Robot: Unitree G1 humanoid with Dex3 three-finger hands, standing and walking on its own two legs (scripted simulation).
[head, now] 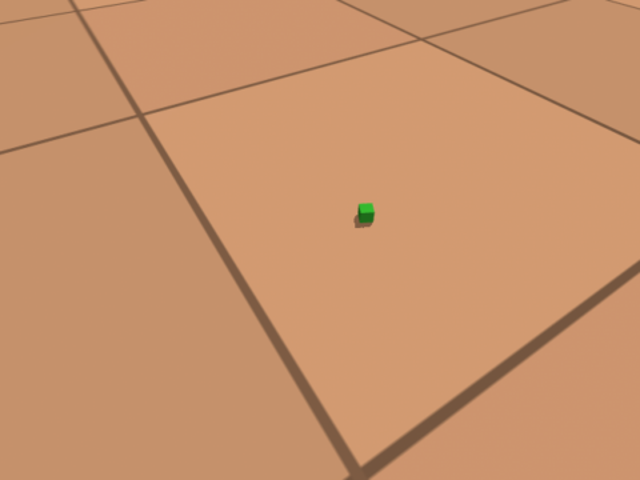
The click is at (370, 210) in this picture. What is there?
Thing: cube
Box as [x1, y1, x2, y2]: [358, 203, 374, 222]
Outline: 371,203 359,204 358,216 360,222 372,221 374,212
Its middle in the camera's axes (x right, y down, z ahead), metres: +0.20 -0.15 +1.79
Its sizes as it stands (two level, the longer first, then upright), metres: 0.063 0.063 0.063
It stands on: the floor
